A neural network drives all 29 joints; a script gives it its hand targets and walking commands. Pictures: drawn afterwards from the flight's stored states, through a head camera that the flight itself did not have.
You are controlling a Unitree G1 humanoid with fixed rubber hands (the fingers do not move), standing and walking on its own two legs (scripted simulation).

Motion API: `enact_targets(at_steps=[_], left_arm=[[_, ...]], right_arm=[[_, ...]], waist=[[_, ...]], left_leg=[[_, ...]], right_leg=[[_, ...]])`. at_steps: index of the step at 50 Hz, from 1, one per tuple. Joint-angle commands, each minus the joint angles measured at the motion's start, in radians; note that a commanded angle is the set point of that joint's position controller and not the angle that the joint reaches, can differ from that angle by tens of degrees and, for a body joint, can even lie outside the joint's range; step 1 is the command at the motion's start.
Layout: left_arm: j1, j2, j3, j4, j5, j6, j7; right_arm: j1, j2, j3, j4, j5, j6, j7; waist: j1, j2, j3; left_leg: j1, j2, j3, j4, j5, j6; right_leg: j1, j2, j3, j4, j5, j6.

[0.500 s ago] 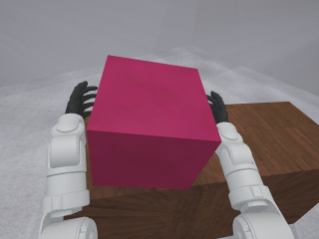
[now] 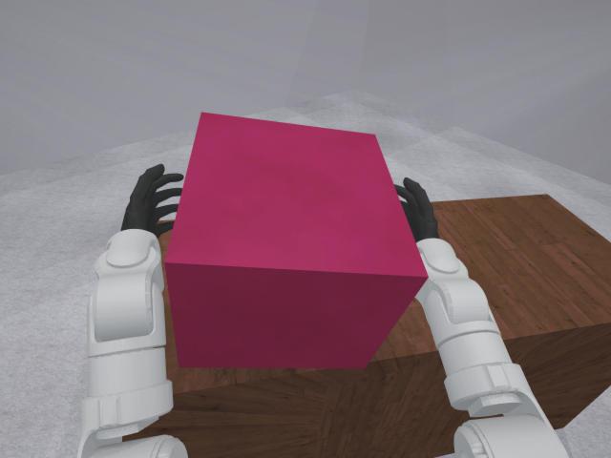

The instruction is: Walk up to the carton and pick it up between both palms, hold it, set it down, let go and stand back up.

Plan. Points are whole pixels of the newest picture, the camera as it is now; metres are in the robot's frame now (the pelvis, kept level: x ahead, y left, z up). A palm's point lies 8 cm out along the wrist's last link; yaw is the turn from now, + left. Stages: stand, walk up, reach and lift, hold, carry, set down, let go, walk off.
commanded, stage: hold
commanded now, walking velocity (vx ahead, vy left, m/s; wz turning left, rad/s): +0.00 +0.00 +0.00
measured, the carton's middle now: (284, 242) +0.38 +0.01 +0.14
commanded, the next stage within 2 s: none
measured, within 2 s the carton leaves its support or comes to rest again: neither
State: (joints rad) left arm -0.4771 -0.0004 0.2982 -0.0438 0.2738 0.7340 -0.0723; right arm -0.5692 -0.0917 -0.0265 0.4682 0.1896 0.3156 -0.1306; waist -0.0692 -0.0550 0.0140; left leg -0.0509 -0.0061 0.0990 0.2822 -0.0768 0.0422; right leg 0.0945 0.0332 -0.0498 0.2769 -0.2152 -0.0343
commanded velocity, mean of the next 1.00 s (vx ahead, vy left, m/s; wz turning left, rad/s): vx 0.00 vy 0.00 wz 0.00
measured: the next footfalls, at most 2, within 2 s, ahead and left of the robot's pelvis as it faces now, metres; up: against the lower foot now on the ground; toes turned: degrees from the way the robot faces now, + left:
none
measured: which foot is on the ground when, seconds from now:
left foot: down 0.00-1.00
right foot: down 0.00-1.00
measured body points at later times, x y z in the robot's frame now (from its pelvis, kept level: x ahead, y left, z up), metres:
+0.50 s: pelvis +0.00 -0.01 +0.00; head -0.06 +0.01 +0.45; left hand +0.35 +0.18 +0.20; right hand +0.36 -0.17 +0.17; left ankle +0.06 +0.09 -0.75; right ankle -0.03 -0.09 -0.75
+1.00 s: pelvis +0.00 +0.00 +0.00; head -0.06 +0.02 +0.45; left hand +0.35 +0.18 +0.20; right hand +0.36 -0.16 +0.17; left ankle +0.06 +0.09 -0.75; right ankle -0.03 -0.09 -0.75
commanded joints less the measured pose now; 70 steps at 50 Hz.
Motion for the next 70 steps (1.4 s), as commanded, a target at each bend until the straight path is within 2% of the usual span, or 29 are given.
enact_targets(at_steps=[1,2,5,10,12,15,19,20,24,25,26,30,38,39,43,44,45,46,48,50,51,52,53,56,60,62,64,66,70], left_arm=[[-0.538,-0.412,-0.464,-0.061,-0.102,-0.026,-0.123],[-0.535,-0.406,-0.449,-0.038,-0.093,-0.020,-0.129],[-0.550,-0.409,-0.447,-0.061,-0.099,-0.022,-0.137],[-0.556,-0.424,-0.484,-0.082,-0.134,-0.048,-0.137],[-0.562,-0.417,-0.486,-0.087,-0.130,-0.056,-0.135],[-0.552,-0.391,-0.467,-0.058,-0.119,-0.056,-0.138],[-0.553,-0.392,-0.430,-0.032,-0.099,-0.042,-0.144],[-0.573,-0.388,-0.428,-0.026,-0.094,-0.041,-0.145],[-0.568,-0.396,-0.426,-0.018,-0.097,-0.040,-0.143],[-0.561,-0.399,-0.433,-0.023,-0.100,-0.040,-0.144],[-0.564,-0.410,-0.441,-0.032,-0.102,-0.042,-0.144],[-0.549,-0.414,-0.474,-0.066,-0.124,-0.047,-0.142],[-0.546,-0.414,-0.488,-0.093,-0.127,-0.056,-0.125],[-0.561,-0.418,-0.502,-0.118,-0.128,-0.057,-0.122],[-0.525,-0.414,-0.464,-0.066,-0.109,-0.032,-0.125],[-0.519,-0.414,-0.457,-0.055,-0.102,-0.025,-0.126],[-0.530,-0.414,-0.453,-0.056,-0.099,-0.021,-0.128],[-0.531,-0.418,-0.459,-0.078,-0.100,-0.018,-0.128],[-0.539,-0.409,-0.460,-0.090,-0.106,-0.019,-0.130],[-0.543,-0.422,-0.479,-0.086,-0.115,-0.020,-0.124],[-0.548,-0.439,-0.501,-0.123,-0.132,-0.025,-0.121],[-0.549,-0.426,-0.488,-0.092,-0.125,-0.028,-0.121],[-0.545,-0.428,-0.485,-0.074,-0.125,-0.030,-0.121],[-0.577,-0.424,-0.486,-0.078,-0.116,-0.038,-0.117],[-0.554,-0.405,-0.469,-0.054,-0.114,-0.041,-0.119],[-0.546,-0.417,-0.471,-0.061,-0.112,-0.041,-0.118],[-0.549,-0.418,-0.455,-0.039,-0.106,-0.034,-0.121],[-0.522,-0.410,-0.436,-0.025,-0.092,-0.030,-0.130],[-0.548,-0.408,-0.444,-0.065,-0.096,-0.034,-0.137]], right_arm=[[-0.655,0.474,0.336,-0.290,0.041,-0.050,0.094],[-0.653,0.471,0.317,-0.276,0.029,-0.048,0.094],[-0.651,0.483,0.307,-0.273,0.017,-0.051,0.094],[-0.693,0.522,0.369,-0.375,0.046,-0.070,0.074],[-0.683,0.520,0.381,-0.365,0.054,-0.066,0.069],[-0.672,0.514,0.374,-0.343,0.035,-0.060,0.063],[-0.654,0.511,0.334,-0.286,0.012,-0.051,0.076],[-0.681,0.510,0.328,-0.283,0.007,-0.054,0.079],[-0.668,0.508,0.334,-0.267,0.025,-0.054,0.079],[-0.680,0.511,0.347,-0.297,0.026,-0.059,0.076],[-0.669,0.511,0.347,-0.293,0.023,-0.058,0.074],[-0.669,0.515,0.369,-0.349,0.050,-0.068,0.064],[-0.656,0.497,0.367,-0.360,0.039,-0.067,0.069],[-0.637,0.500,0.368,-0.343,0.042,-0.062,0.074],[-0.632,0.470,0.349,-0.300,0.041,-0.048,0.081],[-0.628,0.468,0.335,-0.294,0.028,-0.047,0.084],[-0.641,0.469,0.322,-0.285,0.022,-0.048,0.086],[-0.633,0.472,0.323,-0.283,0.027,-0.048,0.088],[-0.643,0.485,0.334,-0.305,0.031,-0.054,0.089],[-0.663,0.478,0.327,-0.331,0.037,-0.061,0.087],[-0.669,0.487,0.347,-0.355,0.046,-0.066,0.085],[-0.673,0.486,0.349,-0.345,0.041,-0.063,0.084],[-0.672,0.485,0.335,-0.332,0.034,-0.061,0.083],[-0.683,0.481,0.321,-0.322,0.014,-0.071,0.092],[-0.680,0.496,0.336,-0.329,0.021,-0.075,0.086],[-0.663,0.499,0.348,-0.314,0.029,-0.073,0.083],[-0.674,0.493,0.338,-0.298,0.023,-0.067,0.080],[-0.671,0.489,0.351,-0.304,0.023,-0.067,0.079],[-0.659,0.505,0.347,-0.296,0.029,-0.064,0.077]], waist=[[0.003,0.069,-0.242],[-0.004,0.064,-0.225],[-0.012,0.071,-0.267],[-0.012,0.044,-0.371],[-0.013,0.053,-0.377],[-0.011,0.024,-0.310],[-0.002,0.055,-0.237],[0.000,0.037,-0.240],[0.006,0.052,-0.245],[0.002,0.056,-0.275],[-0.018,0.063,-0.279],[-0.017,0.073,-0.338],[-0.018,0.054,-0.336],[-0.019,0.078,-0.319],[0.001,0.070,-0.238],[-0.011,0.064,-0.227],[-0.008,0.059,-0.231],[-0.010,0.078,-0.229],[-0.011,0.062,-0.253],[-0.015,0.085,-0.291],[-0.022,0.071,-0.337],[-0.017,0.051,-0.313],[-0.022,0.070,-0.295],[-0.018,0.067,-0.316],[-0.013,0.035,-0.315],[-0.006,0.063,-0.324],[-0.006,0.054,-0.288],[-0.001,0.041,-0.276],[-0.013,0.050,-0.287]], left_leg=[[0.316,0.028,-0.059,-0.006,0.068,-0.021],[0.302,0.029,-0.058,-0.016,0.025,-0.017],[0.308,0.030,-0.059,-0.015,0.025,-0.019],[0.350,0.018,-0.063,0.032,0.163,-0.015],[0.350,0.013,-0.067,0.041,0.177,-0.022],[0.306,0.013,-0.063,0.017,0.099,-0.009],[0.277,0.018,-0.053,-0.019,-0.008,-0.003],[0.273,0.021,-0.052,-0.025,-0.022,0.000],[0.293,0.019,-0.050,-0.009,0.043,-0.006],[0.305,0.017,-0.049,-0.002,0.065,-0.008],[0.311,0.020,-0.052,0.000,0.081,-0.015],[0.338,0.013,-0.060,0.031,0.153,-0.025],[0.355,0.024,-0.074,0.024,0.134,-0.032],[0.349,0.024,-0.072,0.023,0.136,-0.034],[0.334,0.028,-0.065,0.004,0.100,-0.030],[0.334,0.036,-0.062,-0.004,0.095,-0.029],[0.336,0.036,-0.062,-0.012,0.070,-0.029],[0.335,0.035,-0.061,-0.011,0.078,-0.029],[0.333,0.031,-0.062,0.001,0.089,-0.023],[0.356,0.031,-0.065,0.007,0.115,-0.034],[0.374,0.032,-0.070,0.021,0.151,-0.035],[0.374,0.030,-0.064,0.017,0.121,-0.026],[0.360,0.030,-0.064,0.014,0.101,-0.030],[0.357,0.035,-0.066,0.005,0.067,-0.026],[0.338,0.030,-0.064,0.007,0.070,-0.009],[0.334,0.025,-0.061,0.015,0.087,-0.013],[0.326,0.027,-0.056,0.005,0.065,-0.013],[0.326,0.021,-0.051,0.006,0.084,-0.012],[0.319,0.017,-0.050,0.002,0.073,-0.012]], right_leg=[[-0.268,-0.030,-0.015,-0.089,0.118,0.057],[-0.270,-0.031,-0.016,-0.093,0.093,0.056],[-0.242,-0.031,-0.017,-0.086,0.094,0.052],[-0.204,-0.028,-0.012,-0.062,0.280,0.070],[-0.203,-0.025,-0.016,-0.056,0.292,0.074],[-0.218,-0.035,-0.012,-0.069,0.256,0.079],[-0.258,-0.036,-0.012,-0.089,0.108,0.067],[-0.267,-0.038,-0.015,-0.091,0.094,0.067],[-0.247,-0.037,-0.013,-0.079,0.162,0.070],[-0.217,-0.038,-0.010,-0.076,0.197,0.074],[-0.217,-0.032,-0.014,-0.070,0.208,0.070],[-0.203,-0.026,-0.015,-0.058,0.275,0.071],[-0.238,-0.017,-0.023,-0.070,0.210,0.064],[-0.252,-0.016,-0.024,-0.071,0.206,0.060],[-0.264,-0.016,-0.026,-0.084,0.140,0.057],[-0.276,-0.014,-0.032,-0.087,0.123,0.057],[-0.282,-0.016,-0.032,-0.092,0.100,0.055],[-0.280,-0.016,-0.029,-0.091,0.103,0.049],[-0.271,-0.023,-0.026,-0.084,0.141,0.055],[-0.268,-0.017,-0.027,-0.080,0.149,0.053],[-0.246,-0.013,-0.032,-0.077,0.190,0.053],[-0.265,-0.018,-0.027,-0.083,0.170,0.056],[-0.266,-0.018,-0.024,-0.084,0.146,0.054],[-0.291,-0.019,-0.034,-0.086,0.106,0.055],[-0.264,-0.027,-0.019,-0.081,0.168,0.065],[-0.241,-0.025,-0.019,-0.074,0.187,0.066],[-0.253,-0.028,-0.021,-0.080,0.161,0.067],[-0.242,-0.029,-0.021,-0.076,0.206,0.075],[-0.225,-0.028,-0.016,-0.075,0.202,0.072]])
